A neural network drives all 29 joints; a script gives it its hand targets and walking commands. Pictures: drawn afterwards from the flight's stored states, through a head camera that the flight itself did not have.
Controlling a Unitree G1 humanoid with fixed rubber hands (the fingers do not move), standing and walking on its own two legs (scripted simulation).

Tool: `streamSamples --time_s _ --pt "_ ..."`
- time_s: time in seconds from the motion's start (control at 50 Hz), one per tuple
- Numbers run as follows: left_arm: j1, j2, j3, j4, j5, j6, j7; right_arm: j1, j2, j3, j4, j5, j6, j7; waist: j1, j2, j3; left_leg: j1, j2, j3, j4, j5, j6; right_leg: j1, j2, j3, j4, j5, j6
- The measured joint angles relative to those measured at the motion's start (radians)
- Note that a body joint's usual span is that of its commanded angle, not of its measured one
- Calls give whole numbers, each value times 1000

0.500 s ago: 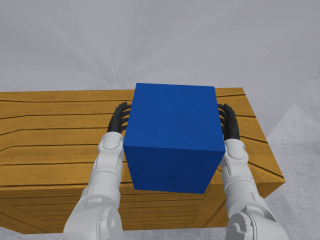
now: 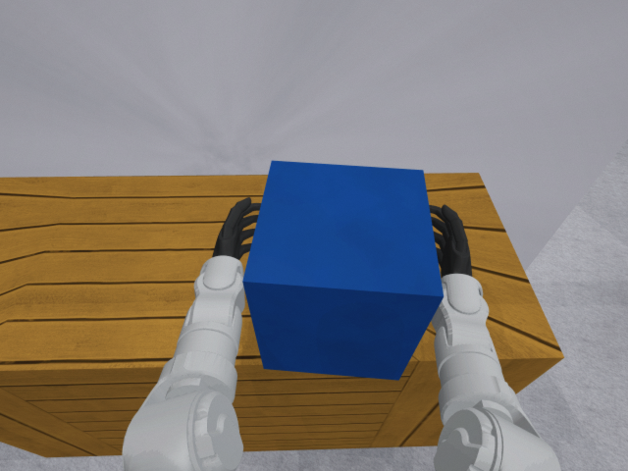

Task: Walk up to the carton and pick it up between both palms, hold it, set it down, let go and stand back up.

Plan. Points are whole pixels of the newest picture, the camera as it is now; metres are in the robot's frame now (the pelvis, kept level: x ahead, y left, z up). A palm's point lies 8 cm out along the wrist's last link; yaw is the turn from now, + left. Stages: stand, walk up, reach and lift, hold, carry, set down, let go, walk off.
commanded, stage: set down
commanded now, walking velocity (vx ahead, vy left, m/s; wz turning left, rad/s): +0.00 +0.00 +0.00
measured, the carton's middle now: (338, 275) +0.39 -0.03 +0.01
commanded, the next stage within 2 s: none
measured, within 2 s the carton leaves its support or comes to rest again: neither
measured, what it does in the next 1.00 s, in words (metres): stands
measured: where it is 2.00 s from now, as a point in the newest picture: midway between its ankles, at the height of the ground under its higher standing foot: outside the picture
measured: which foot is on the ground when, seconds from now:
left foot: down 0.00-1.00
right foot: down 0.00-1.00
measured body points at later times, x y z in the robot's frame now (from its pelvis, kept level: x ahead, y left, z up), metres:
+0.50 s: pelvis +0.00 -0.01 +0.00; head +0.04 +0.00 +0.45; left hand +0.41 +0.13 +0.05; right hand +0.39 -0.18 +0.06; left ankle +0.00 +0.12 -0.75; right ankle -0.01 -0.11 -0.75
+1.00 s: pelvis +0.01 +0.00 -0.02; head +0.07 +0.00 +0.43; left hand +0.45 +0.15 +0.04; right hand +0.43 -0.19 +0.03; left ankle +0.00 +0.12 -0.75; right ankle -0.01 -0.11 -0.75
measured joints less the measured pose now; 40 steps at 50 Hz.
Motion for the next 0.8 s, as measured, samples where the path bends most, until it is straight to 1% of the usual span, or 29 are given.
streamSamples --time_s 0.1,0.2,0.34,0.44,0.5,0.56,0.6,0.64,0.74,0.8 --pt "-4 -6 27 -6 13 -14 -15 2 6 10 -25 5 -6 1 8 11 23 17 1 5 -2 -4 0 10 1 5 8 -7 0" --pt "-11 -11 48 -11 19 -17 -31 14 9 31 -49 6 2 -12 21 -4 40 34 3 9 -11 -1 0 18 4 8 15 -12 -3" --pt "4 -11 35 -49 19 -8 -35 10 14 26 -27 8 -18 -20 10 -21 32 16 8 -2 -1 -2 -8 9 8 -3 16 -12 -9" --pt "0 -10 46 -44 27 -16 -37 7 13 34 -30 20 -13 -21 11 -15 39 19 8 1 1 -4 -5 10 8 0 17 -12 -7" --pt "-7 -6 51 -30 30 -25 -36 -2 6 35 -19 13 -15 -21 8 -13 45 21 6 3 5 -6 -3 11 5 1 25 -15 -5" --pt "-16 6 49 -5 24 -47 -24 -11 -10 61 0 17 -17 -30 9 -17 52 26 5 11 6 -7 0 9 4 9 32 -18 -3" --pt "-18 20 24 10 8 -57 -1 -21 -27 91 28 45 -24 -37 5 -22 49 18 5 15 9 -8 1 -2 4 13 38 -18 -2" --pt "-31 39 -6 36 -21 -64 23 -37 -58 139 67 92 -21 -46 7 -27 55 11 6 22 17 -11 1 -11 5 20 45 -18 -2" --pt "-74 95 -114 118 -149 -88 91 -83 -119 270 162 254 -9 -86 3 -29 25 -85 14 30 68 -26 5 -99 11 28 70 -16 -1" --pt "-98 131 -197 182 -230 -118 134 -109 -162 356 232 348 -8 -93 7 -22 -43 -179 22 37 103 -37 3 -188 17 36 88 -14 -3"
